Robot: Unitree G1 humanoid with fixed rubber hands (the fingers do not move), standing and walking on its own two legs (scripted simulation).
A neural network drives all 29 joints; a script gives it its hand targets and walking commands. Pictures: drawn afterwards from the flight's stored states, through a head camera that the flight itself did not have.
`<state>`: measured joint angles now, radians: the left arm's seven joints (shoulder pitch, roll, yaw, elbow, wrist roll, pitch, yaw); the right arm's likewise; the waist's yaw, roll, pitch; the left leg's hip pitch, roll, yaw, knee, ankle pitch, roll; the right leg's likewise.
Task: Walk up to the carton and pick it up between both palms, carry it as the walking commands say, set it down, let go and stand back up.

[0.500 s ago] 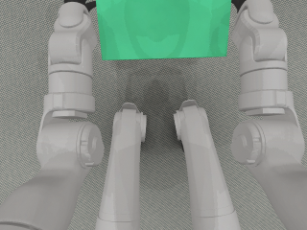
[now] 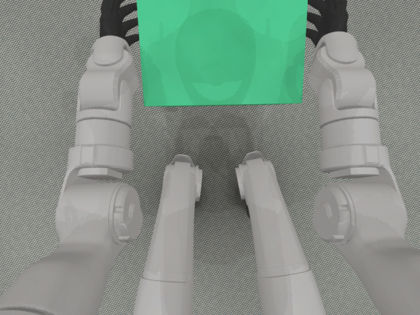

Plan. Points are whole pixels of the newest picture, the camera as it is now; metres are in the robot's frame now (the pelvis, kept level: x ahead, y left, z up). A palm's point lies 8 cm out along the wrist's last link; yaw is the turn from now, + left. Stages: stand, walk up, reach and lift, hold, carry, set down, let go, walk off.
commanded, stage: reach and lift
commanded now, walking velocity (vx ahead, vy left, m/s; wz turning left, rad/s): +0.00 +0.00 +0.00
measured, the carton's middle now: (220, 55) +0.51 -0.01 -0.14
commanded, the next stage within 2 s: none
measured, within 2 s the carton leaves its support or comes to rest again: neither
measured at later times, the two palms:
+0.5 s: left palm (84, 30) +0.49 +0.15 +0.02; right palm (364, 23) +0.48 -0.16 +0.03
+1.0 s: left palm out of the picture +0.47 +0.14 +0.11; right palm out of the picture +0.46 -0.17 +0.12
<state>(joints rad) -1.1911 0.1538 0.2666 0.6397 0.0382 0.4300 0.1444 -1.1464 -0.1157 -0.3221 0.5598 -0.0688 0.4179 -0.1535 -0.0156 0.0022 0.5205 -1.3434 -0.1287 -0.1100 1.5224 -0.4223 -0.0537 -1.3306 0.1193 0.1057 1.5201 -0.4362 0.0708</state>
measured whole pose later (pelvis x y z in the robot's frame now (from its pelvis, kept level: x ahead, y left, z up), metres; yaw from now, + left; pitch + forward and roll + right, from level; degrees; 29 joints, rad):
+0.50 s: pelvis +0.03 +0.00 +0.06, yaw +0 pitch +20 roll +0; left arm -0.93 0.06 0.30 0.74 0.11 0.42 0.13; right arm -0.87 -0.01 -0.35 0.65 -0.14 0.40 -0.14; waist -0.01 -0.01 0.11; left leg -1.25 -0.12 -0.12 1.29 -0.38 -0.04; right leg -1.23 0.11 0.13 1.29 -0.40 0.06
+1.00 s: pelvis +0.11 +0.00 +0.15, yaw -1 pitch +21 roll +0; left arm -0.52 -0.11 0.35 0.60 0.24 0.33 0.09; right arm -0.48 0.14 -0.38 0.54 -0.27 0.32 -0.09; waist -0.01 -0.01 -0.13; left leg -0.87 -0.08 -0.12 0.81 -0.30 -0.02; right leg -0.87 0.08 0.15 0.81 -0.31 0.03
